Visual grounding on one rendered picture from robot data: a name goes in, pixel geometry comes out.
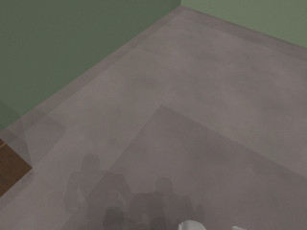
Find right robot thigh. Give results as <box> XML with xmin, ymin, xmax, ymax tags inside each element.
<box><xmin>177</xmin><ymin>219</ymin><xmax>206</xmax><ymax>230</ymax></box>

